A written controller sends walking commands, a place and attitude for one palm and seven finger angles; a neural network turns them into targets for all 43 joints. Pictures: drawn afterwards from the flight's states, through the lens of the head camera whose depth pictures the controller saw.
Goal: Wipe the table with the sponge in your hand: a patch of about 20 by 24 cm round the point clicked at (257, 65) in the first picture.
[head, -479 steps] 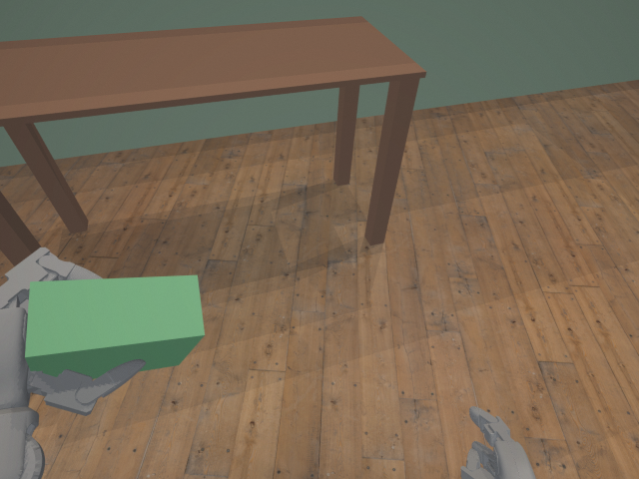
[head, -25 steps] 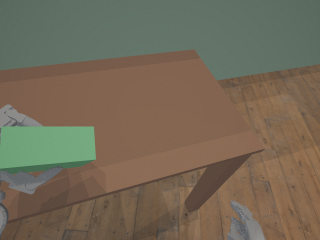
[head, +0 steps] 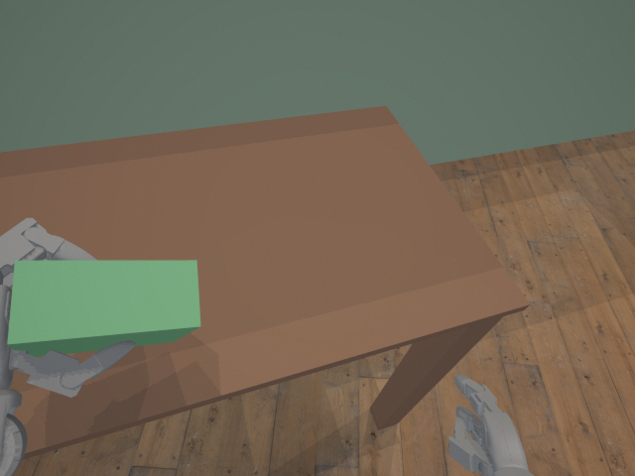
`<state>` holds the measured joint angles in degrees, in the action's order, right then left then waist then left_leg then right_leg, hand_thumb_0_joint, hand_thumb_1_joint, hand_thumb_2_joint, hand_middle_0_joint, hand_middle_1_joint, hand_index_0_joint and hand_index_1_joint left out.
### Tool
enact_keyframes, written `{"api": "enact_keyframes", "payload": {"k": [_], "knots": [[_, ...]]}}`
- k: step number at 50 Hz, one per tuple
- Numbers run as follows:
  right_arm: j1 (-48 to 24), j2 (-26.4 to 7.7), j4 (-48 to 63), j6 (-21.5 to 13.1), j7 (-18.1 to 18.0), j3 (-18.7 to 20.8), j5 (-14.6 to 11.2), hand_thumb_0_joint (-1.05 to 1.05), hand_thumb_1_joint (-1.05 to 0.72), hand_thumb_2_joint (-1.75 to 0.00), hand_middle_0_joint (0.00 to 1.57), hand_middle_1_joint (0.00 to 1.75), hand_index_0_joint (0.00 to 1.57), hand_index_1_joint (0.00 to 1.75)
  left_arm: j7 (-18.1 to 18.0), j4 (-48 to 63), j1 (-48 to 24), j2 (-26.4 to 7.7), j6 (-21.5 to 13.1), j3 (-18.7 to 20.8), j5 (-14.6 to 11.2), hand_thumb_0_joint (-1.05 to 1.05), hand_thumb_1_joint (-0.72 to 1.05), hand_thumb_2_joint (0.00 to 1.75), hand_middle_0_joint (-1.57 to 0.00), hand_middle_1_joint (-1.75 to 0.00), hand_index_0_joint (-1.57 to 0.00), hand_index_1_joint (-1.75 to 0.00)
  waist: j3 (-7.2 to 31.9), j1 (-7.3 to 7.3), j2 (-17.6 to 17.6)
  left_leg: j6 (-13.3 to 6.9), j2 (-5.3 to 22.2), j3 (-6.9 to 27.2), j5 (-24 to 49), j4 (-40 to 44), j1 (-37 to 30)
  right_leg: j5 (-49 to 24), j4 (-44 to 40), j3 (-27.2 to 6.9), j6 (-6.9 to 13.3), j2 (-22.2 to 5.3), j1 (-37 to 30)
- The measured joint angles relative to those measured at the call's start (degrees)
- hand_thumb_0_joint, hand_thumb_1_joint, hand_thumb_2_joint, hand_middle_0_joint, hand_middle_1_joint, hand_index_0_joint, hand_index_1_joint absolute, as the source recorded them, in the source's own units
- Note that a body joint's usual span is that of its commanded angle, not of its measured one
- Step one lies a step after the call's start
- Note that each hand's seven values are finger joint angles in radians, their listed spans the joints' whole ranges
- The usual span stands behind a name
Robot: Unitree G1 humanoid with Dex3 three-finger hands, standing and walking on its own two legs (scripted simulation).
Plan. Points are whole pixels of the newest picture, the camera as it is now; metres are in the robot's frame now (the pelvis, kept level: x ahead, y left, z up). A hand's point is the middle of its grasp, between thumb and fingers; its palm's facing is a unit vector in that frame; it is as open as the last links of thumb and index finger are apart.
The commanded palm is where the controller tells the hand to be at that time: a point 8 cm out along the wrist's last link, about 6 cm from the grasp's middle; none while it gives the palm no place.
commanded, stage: look again from close up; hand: left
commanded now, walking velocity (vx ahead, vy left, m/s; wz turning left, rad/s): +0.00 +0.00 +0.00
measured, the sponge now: (136, 308) +0.24 +0.21 +0.14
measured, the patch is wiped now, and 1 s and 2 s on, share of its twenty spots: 0.00 0.00 0.00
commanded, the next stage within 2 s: shuffle to correct the standing spot in 0.22 s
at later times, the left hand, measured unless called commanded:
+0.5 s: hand (90, 308) +0.22 +0.23 +0.16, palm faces +0.35 -0.86 -0.38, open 10.1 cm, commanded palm +0.16 +0.27 +0.17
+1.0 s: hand (161, 318) +0.22 +0.17 +0.16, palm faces +0.30 -0.86 -0.42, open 10.1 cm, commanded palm +0.16 +0.21 +0.17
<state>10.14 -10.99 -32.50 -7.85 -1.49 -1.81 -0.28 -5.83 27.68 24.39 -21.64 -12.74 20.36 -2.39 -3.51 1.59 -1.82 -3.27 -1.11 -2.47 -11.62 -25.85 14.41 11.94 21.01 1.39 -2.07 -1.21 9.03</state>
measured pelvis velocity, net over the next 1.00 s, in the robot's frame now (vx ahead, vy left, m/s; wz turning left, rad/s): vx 0.00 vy -0.06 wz -0.02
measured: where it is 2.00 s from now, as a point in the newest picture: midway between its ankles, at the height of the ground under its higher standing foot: outside the picture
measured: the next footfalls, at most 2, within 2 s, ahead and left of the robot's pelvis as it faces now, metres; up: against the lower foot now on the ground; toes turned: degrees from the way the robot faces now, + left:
none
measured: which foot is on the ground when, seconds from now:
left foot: down 0.00-1.00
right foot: down 0.00-1.00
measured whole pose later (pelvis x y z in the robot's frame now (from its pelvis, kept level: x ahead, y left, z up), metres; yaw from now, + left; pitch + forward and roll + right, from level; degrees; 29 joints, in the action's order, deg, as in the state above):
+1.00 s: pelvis +0.00 -0.06 +0.00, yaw -1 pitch +1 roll -1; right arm 10.9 -12.7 -31.6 -5.7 -2.4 0.8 -1.1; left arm -5.1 30.4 28.1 -22.5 -9.4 20.8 -4.9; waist -3.3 0.0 0.6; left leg 1.7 4.5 -1.0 -12.5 -28.6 17.0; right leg 12.9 23.9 2.4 3.1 4.4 12.0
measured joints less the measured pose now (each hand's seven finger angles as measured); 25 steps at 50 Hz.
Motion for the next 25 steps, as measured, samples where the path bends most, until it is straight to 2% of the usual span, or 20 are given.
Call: {"api": "enact_keyframes", "payload": {"k": [7, 17, 25], "knots": [[0.9, -0.3, -0.5, 0.5, -0.4, 0.2, -0.1, 0.01, -0.9, -0.9, 0.21, 0.3, 0.2, 0.3, -0.3, -1.0, 0.0, 0.9, 0.9, -0.8, 0.2, -0.01, -0.49, 1.01, -0.74, -1.35, -0.74, -1.35, 0.0, -0.24, 0.6, 0.2, 0.2, 0.1, 0.2, 0.2, -0.2, -0.3, -0.3, 0.0, 0.2, 0.3, -0.2], [1.4, -0.6, -0.9, 0.7, -0.6, 0.6, -0.3, 0.01, -0.9, -0.9, 0.21, 0.3, 0.2, 0.3, -0.2, -0.5, 1.2, 0.1, 0.8, -0.3, -0.1, -0.01, -0.49, 1.01, -0.74, -1.35, -0.74, -1.35, 0.2, -1.07, 0.9, 0.5, 0.6, 0.1, 0.2, 0.3, -0.3, -0.4, -0.5, 0.0, 0.5, 0.6, -0.3], [1.2, -0.1, -0.2, 0.9, -0.6, 0.8, -0.5, 0.01, -0.9, -0.9, 0.21, 0.3, 0.2, 0.3, 0.1, -0.4, 0.3, -0.2, 1.3, 0.0, -0.6, -0.01, -0.49, 1.01, -0.74, -1.35, -0.74, -1.35, 0.1, -0.58, 0.3, 0.9, 0.6, -0.2, 0.9, 1.4, -0.8, -0.1, 0.3, -0.3, 0.8, 0.6, 0.2]]}}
